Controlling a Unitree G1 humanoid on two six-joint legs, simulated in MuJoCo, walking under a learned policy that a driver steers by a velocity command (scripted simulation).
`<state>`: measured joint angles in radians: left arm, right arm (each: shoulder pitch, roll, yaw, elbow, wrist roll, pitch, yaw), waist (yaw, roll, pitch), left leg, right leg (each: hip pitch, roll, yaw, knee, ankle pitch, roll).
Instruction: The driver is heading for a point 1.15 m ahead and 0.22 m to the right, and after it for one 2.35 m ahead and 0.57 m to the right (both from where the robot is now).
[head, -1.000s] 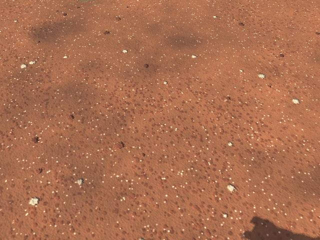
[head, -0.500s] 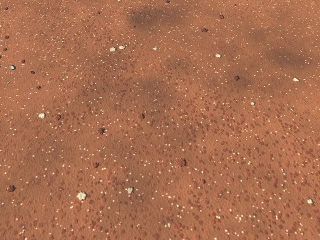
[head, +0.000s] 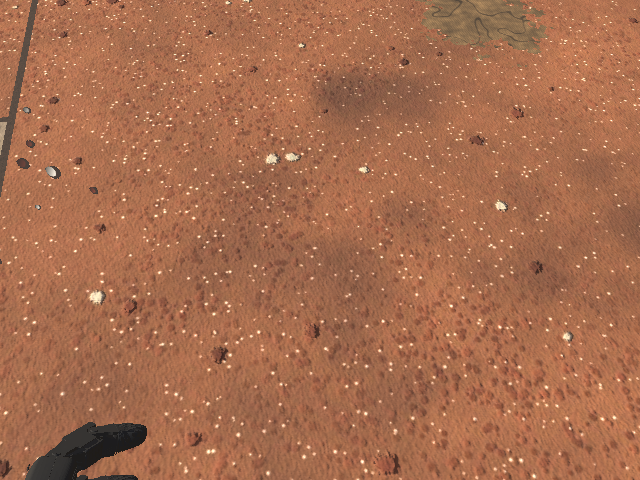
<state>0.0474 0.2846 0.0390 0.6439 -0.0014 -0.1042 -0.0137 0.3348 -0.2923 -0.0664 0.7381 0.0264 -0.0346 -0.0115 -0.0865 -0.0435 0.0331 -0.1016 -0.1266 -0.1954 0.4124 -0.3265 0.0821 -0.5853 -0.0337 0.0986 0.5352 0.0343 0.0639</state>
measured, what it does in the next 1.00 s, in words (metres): walks ahead, turning right: right foot, then left foot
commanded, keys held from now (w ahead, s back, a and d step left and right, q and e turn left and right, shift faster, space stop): w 0.26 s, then no key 0.06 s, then e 0.46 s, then w+e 0.20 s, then e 0.02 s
